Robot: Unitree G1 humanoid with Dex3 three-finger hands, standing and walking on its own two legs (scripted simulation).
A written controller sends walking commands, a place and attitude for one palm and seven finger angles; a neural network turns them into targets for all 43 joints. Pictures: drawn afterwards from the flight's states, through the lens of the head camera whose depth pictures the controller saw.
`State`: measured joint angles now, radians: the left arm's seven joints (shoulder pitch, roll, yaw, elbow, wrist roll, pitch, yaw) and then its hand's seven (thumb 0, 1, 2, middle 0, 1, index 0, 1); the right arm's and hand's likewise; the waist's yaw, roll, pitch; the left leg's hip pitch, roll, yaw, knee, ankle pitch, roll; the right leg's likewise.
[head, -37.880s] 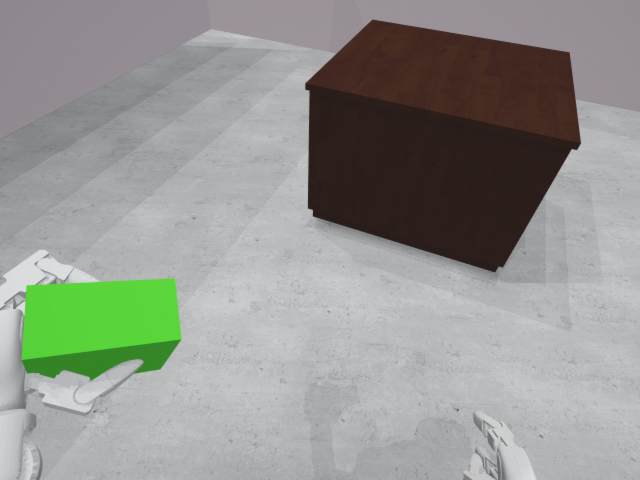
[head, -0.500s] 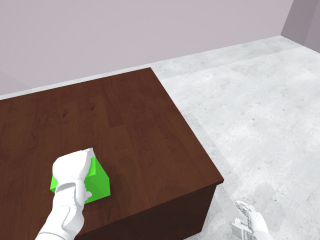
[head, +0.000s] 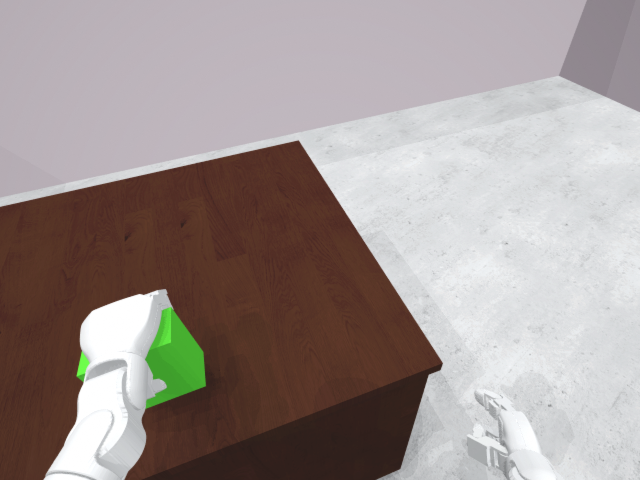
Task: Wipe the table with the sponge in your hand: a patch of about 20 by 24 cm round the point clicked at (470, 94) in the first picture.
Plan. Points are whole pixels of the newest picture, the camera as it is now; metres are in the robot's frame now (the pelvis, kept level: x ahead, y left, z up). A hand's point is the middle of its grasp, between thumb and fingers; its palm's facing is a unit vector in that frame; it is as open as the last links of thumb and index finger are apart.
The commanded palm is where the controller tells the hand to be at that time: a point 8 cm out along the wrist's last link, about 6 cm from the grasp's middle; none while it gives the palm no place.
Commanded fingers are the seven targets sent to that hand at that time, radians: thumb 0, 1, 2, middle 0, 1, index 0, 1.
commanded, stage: lift the sponge slowly off the table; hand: left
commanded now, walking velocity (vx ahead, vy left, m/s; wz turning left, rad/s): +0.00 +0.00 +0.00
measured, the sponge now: (154, 369) +0.24 +0.28 +0.00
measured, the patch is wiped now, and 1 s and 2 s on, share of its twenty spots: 1.00 1.00 1.00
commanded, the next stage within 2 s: bring the sponge back beside the body in 0.54 s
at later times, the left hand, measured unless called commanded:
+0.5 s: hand (144, 329) +0.25 +0.27 +0.07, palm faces +0.04 -0.14 -0.99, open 9.7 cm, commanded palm +0.22 +0.27 +0.14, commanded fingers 0.00 0.10 1.30 -1.20 -1.60 -1.20 -1.60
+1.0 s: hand (129, 333) +0.24 +0.28 +0.08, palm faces +0.04 -0.15 -0.99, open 9.7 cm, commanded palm +0.20 +0.28 +0.15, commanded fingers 0.00 0.10 1.30 -1.20 -1.60 -1.20 -1.60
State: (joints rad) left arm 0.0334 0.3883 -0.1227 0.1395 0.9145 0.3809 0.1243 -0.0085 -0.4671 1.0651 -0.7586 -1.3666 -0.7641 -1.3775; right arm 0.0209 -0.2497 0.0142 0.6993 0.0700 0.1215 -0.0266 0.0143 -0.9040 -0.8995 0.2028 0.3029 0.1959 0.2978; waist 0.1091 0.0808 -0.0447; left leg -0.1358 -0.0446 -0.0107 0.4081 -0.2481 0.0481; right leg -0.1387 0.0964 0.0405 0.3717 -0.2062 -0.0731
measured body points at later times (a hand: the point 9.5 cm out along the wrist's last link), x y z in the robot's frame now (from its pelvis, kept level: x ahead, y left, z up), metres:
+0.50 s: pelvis +0.00 +0.01 +0.00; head -0.03 -0.03 +0.45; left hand +0.25 +0.28 +0.13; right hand +0.24 -0.18 -0.08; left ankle -0.02 +0.09 -0.74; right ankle -0.01 -0.08 -0.74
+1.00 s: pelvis +0.00 +0.01 +0.00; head -0.02 -0.03 +0.45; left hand +0.24 +0.29 +0.13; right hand +0.25 -0.18 -0.08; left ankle -0.02 +0.09 -0.74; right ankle -0.01 -0.08 -0.74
